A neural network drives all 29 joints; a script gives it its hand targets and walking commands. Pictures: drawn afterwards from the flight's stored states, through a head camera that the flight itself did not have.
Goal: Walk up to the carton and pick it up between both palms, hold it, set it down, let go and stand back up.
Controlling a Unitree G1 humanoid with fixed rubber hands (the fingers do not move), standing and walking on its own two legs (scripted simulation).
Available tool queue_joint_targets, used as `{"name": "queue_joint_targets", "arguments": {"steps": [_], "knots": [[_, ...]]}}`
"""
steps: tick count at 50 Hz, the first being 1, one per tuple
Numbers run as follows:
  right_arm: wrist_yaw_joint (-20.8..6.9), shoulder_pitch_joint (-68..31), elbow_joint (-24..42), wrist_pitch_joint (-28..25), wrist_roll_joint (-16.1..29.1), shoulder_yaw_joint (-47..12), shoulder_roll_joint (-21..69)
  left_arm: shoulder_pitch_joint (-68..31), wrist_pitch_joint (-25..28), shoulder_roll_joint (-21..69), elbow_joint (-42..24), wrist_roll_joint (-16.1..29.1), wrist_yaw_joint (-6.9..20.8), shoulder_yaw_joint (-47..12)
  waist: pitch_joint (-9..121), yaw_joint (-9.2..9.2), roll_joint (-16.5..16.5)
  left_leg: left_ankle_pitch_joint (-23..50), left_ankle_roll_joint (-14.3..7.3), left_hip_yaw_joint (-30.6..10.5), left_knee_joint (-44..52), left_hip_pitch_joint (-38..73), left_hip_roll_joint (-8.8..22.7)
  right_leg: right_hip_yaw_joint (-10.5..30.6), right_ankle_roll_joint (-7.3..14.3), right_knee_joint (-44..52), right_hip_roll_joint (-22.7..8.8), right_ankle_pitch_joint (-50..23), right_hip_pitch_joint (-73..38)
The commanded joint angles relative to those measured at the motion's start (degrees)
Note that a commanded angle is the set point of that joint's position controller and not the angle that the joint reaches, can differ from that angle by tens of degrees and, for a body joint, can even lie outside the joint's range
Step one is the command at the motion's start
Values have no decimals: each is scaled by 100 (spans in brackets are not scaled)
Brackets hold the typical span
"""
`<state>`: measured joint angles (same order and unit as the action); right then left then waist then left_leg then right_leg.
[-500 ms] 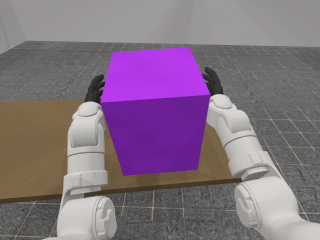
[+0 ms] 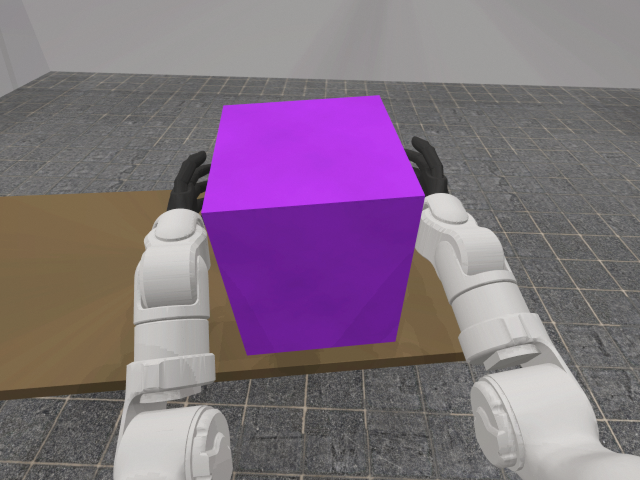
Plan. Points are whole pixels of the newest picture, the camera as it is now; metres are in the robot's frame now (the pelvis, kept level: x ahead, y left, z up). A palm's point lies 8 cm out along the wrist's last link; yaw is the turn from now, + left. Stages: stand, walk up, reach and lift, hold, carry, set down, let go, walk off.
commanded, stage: hold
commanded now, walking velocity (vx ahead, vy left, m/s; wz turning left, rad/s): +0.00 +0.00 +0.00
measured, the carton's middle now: (312, 227) +0.39 +0.00 +0.17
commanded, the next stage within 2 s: none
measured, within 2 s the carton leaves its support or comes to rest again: neither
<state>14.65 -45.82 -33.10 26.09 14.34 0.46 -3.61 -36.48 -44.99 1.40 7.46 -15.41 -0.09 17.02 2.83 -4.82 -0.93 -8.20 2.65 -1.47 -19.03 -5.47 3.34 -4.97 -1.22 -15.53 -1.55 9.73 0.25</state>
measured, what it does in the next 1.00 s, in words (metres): stands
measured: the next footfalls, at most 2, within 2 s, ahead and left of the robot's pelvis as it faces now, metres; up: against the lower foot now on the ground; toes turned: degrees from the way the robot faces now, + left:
none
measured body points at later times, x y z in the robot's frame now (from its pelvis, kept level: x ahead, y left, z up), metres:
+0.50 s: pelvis +0.01 +0.00 +0.00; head -0.06 +0.02 +0.45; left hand +0.38 +0.15 +0.21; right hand +0.39 -0.14 +0.22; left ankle +0.03 +0.15 -0.75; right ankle -0.01 -0.13 -0.75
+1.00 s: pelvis +0.00 +0.00 +0.00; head -0.06 +0.01 +0.45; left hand +0.38 +0.15 +0.21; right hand +0.39 -0.15 +0.22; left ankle +0.03 +0.15 -0.75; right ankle -0.01 -0.13 -0.75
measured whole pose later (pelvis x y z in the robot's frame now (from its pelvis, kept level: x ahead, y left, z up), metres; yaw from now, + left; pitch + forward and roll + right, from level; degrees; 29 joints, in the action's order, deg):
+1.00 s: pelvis +0.00 +0.00 +0.00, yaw +0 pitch -5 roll -1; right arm 14.6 -46.3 -33.5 26.1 13.7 0.8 -3.7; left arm -37.5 -44.5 1.5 8.7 -15.4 0.0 17.5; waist 3.0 -4.8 -0.6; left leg -7.9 2.7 -1.6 -18.8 -5.8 3.4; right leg -4.9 -1.1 -15.8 -1.4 9.7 0.8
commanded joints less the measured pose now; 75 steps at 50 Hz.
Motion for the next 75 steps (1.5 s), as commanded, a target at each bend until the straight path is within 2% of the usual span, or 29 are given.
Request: {"name": "queue_joint_targets", "arguments": {"steps": [1,9,14,21,31,36,45,54,59,67,75], "knots": [[-600,-4319,1807,-418,495,-1831,3540,-4746,641,2989,-837,995,798,-2916,2241,-32,323,1288,-40,266,22,994,-640,-44,-208,52,598,-1000,-188],[-608,-4504,1546,-439,374,-1784,3654,-4785,694,2828,-314,850,843,-2474,2238,99,53,905,-214,308,106,826,-670,-20,-273,56,530,-932,-220],[-576,-4501,1412,-441,397,-1759,3684,-4753,702,2795,-170,776,901,-2339,2228,82,31,990,-228,325,98,821,-698,-11,-305,20,512,-1207,-350],[-507,-4398,1502,-439,577,-1811,3651,-4744,698,2886,-466,810,927,-2536,2264,-34,234,1467,-109,303,7,974,-707,-41,-303,-48,565,-1636,-480],[-524,-4159,1765,-384,728,-1882,3462,-4567,624,3027,-979,990,809,-2956,2298,-83,460,1979,93,231,-95,1240,-611,-108,-214,-5,696,-1369,-281],[-548,-4050,1835,-353,705,-1875,3383,-4467,579,3045,-1058,1017,784,-3038,2250,-89,469,1930,121,222,-89,1240,-594,-91,-189,25,700,-1260,-249],[-585,-4235,1842,-390,551,-1841,3493,-4674,610,3013,-943,1006,799,-2984,2221,-64,376,1446,8,254,-8,1046,-630,-48,-198,49,623,-1069,-202],[-603,-4476,1606,-429,400,-1794,3631,-4773,681,2862,-406,876,837,-2554,2235,77,98,960,-186,298,93,854,-665,-25,-263,58,542,-926,-203],[-581,-4509,1470,-435,400,-1769,3669,-4750,694,2814,-214,799,884,-2388,2240,87,41,980,-221,318,96,826,-690,-13,-295,29,522,-1133,-312],[-509,-4402,1524,-436,576,-1816,3646,-4724,694,2896,-461,818,920,-2548,2278,-29,229,1462,-111,300,4,975,-705,-37,-300,-42,566,-1614,-469],[-511,-4239,1713,-393,709,-1870,3514,-4626,640,3000,-881,944,842,-2869,2280,-80,419,1873,46,246,-74,1171,-634,-99,-236,-19,671,-1432,-327]]}}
